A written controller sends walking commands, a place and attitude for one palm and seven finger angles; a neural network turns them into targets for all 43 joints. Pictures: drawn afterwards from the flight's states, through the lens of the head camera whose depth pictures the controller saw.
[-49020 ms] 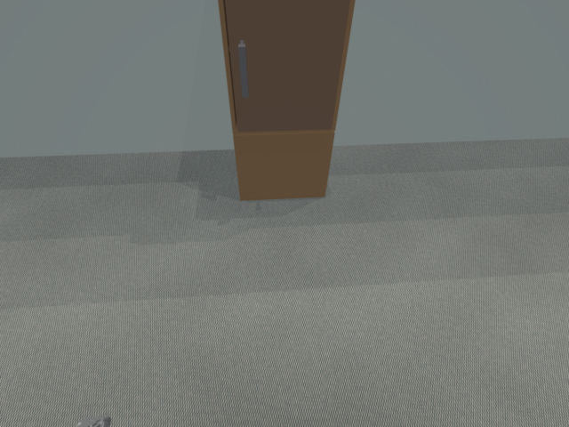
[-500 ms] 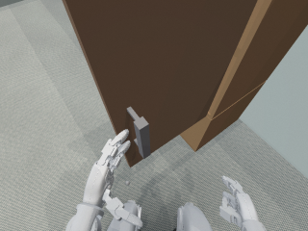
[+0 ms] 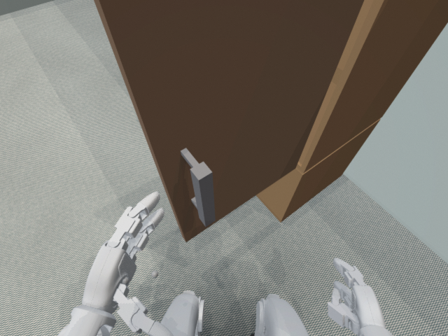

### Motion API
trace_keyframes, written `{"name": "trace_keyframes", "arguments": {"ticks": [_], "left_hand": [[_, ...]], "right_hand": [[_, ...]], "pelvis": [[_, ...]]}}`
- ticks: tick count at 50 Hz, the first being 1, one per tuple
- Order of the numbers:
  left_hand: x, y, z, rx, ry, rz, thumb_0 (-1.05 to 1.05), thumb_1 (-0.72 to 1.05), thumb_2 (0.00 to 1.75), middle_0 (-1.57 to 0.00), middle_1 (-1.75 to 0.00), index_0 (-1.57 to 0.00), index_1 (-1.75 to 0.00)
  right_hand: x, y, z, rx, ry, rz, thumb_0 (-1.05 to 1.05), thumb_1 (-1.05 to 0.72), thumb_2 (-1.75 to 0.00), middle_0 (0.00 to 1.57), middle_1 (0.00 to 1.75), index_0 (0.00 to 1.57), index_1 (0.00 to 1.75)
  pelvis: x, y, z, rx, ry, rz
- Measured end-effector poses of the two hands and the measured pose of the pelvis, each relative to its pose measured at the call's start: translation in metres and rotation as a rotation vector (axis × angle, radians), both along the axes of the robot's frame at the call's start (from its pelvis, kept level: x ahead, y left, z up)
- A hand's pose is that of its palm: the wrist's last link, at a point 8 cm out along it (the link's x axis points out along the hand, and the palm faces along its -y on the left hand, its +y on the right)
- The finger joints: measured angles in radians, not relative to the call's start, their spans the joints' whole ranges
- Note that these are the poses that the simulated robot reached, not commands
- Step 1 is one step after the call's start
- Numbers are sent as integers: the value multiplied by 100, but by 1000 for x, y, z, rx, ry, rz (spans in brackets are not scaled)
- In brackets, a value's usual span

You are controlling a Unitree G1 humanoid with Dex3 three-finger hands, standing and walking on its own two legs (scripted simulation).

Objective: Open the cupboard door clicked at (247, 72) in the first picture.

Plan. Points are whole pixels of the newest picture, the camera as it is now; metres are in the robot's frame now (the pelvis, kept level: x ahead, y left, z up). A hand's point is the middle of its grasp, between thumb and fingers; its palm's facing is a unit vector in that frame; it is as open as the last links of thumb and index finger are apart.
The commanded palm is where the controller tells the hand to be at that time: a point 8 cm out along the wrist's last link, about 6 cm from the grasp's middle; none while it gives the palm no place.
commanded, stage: draw the hand back to the body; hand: left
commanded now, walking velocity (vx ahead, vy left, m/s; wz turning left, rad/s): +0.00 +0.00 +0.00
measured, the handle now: (198, 190) +0.35 +0.07 +0.05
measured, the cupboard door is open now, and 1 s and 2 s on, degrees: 89 89 89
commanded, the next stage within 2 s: step back with the hand held close in 1.48 s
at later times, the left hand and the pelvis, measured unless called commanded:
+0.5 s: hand (72, 253) +0.21 +0.19 +0.15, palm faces +0.00 -0.98 -0.21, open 15.8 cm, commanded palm +0.18 +0.25 +0.18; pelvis +0.03 +0.02 +0.07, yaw +0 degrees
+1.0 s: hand out of the picture +0.23 +0.27 +0.26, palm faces +0.37 -0.83 -0.42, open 10.3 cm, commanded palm +0.18 +0.31 +0.29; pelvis +0.05 +0.02 +0.13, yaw +0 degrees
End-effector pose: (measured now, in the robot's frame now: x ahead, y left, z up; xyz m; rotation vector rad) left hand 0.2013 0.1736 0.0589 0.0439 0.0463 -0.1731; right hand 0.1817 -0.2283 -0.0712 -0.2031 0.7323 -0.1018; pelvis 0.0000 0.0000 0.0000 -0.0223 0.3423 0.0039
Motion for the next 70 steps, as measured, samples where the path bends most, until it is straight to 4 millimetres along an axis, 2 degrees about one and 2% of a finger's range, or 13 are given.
{"name": "trace_keyframes", "arguments": {"ticks": [4,11,21,24,31,41,47,57,60,66,70], "left_hand": [[-1,11,24,22,-13,20,-1,-50,30,-15,-30,-15,-30],[-9,30,57,30,13,47,-1,-50,30,-15,-30,-15,-30],[-11,55,92,40,-15,52,-1,-47,31,-15,-30,-15,-30],[-10,64,105,152,23,142,-1,-42,33,-15,-30,-15,-30],[-17,85,132,294,101,351,-1,-22,42,-16,-30,-16,-30],[-9,110,183,366,-16,475,0,11,56,-18,-30,-18,-30],[-8,123,212,400,-98,518,0,32,65,-18,-30,-19,-30],[-11,139,255,445,-250,600,1,66,80,-20,-30,-20,-30],[-12,140,258,440,-266,613,1,75,83,-20,-30,-20,-30],[-12,131,244,410,-213,590,1,84,88,-20,-30,-20,-30],[-14,127,242,409,-206,576,2,87,89,-21,-30,-21,-30]], "right_hand": [[-4,7,10,26,5,-19,1,-90,-90,20,30,20,30],[-7,14,42,31,-18,-27,1,-90,-90,20,30,20,30],[6,11,81,-8,-92,-34,1,-90,-90,20,30,20,30],[10,14,90,-20,-93,-50,1,-90,-90,20,30,20,30],[18,30,106,-6,-84,-40,1,-90,-90,20,30,20,30],[32,47,116,27,-91,29,1,-90,-90,20,30,20,30],[40,45,126,30,-107,47,1,-90,-90,20,30,20,30],[43,30,135,5,-113,53,1,-90,-90,20,30,20,30],[42,25,135,6,-107,46,1,-90,-90,20,30,20,30],[33,17,133,0,-86,29,1,-90,-90,20,30,20,30],[27,13,133,-4,-79,21,1,-90,-90,20,30,20,30]], "pelvis": [[1,2,11,-2,-30,0],[8,6,39,-8,-79,8],[20,14,61,-18,-141,12],[25,16,71,-13,-162,1],[37,23,94,-7,-225,1],[47,26,115,3,-311,3],[48,24,124,6,-349,-3],[46,17,132,9,-387,-9],[44,15,133,9,-394,-12],[41,11,134,10,-403,-18],[40,8,135,9,-410,-19]]}}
